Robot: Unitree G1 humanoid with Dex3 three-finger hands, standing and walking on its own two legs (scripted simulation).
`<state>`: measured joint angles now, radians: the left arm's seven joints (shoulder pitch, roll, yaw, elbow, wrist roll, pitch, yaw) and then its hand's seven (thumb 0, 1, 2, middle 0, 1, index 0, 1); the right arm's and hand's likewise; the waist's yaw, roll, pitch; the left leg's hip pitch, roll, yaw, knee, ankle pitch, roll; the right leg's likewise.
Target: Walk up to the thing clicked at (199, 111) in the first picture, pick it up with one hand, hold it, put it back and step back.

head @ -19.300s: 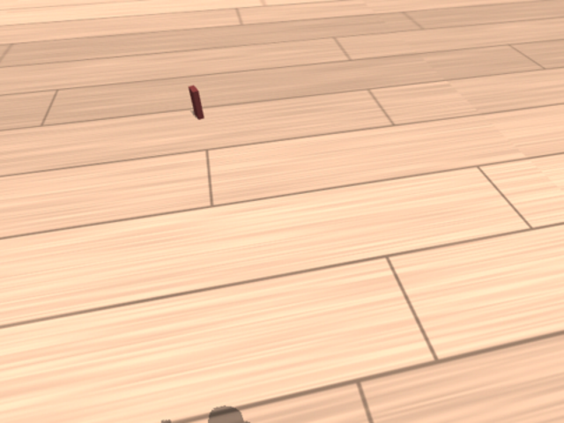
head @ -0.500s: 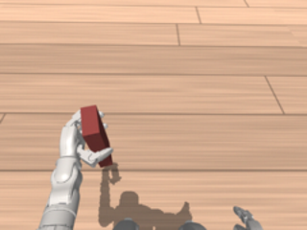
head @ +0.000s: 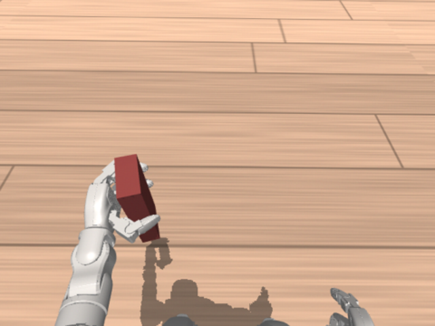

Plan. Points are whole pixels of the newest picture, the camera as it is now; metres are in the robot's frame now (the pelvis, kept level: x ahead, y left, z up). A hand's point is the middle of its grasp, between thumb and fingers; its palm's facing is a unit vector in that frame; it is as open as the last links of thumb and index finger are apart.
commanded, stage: crouch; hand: left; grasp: from the side
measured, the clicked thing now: (139, 203) +0.33 +0.17 +0.03
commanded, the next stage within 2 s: lower in 1.66 s
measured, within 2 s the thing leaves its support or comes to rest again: neither
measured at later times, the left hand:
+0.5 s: hand (150, 223) +0.36 +0.19 -0.13, palm faces +0.16 -0.99 +0.01, open 11.4 cm
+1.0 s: hand (158, 249) +0.37 +0.21 -0.36, palm faces +0.23 -0.97 -0.02, open 11.4 cm
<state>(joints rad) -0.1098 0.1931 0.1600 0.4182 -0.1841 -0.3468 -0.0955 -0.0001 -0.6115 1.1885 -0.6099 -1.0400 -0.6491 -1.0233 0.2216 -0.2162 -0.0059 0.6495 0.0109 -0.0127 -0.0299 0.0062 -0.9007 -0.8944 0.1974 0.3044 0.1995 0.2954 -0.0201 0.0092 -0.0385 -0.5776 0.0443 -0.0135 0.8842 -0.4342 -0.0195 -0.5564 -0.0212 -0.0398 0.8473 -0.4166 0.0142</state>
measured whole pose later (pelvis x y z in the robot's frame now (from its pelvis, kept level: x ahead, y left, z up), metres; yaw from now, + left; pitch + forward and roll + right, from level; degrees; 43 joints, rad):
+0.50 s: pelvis -0.03 +0.00 -0.11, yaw -1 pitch +26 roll -2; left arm -0.37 0.23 0.28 0.84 -0.16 -0.71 -0.10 0.00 -0.61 1.20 -0.60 -1.05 -0.64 -1.04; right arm 0.17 -0.25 -0.02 0.67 -0.05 -0.05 0.04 0.00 -0.88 -0.90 0.20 0.30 0.20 0.30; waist -0.07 -0.02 -0.17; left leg -1.29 0.04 -0.05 1.46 -0.61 -0.02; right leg -1.26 -0.03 -0.05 1.42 -0.60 0.01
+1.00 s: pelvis -0.09 +0.00 -0.31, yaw -3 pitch +33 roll -5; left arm -0.66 0.38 0.45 1.12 -0.07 -0.81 -0.06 0.00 -0.61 1.20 -0.59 -1.06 -0.63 -1.05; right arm 0.08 -0.24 0.04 0.70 -0.12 0.00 0.10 0.00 -0.90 -0.90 0.20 0.30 0.20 0.29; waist -0.13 -0.03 -0.13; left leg -2.01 0.03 -0.10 2.12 -0.68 -0.03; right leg -1.97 -0.03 -0.05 2.07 -0.67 0.01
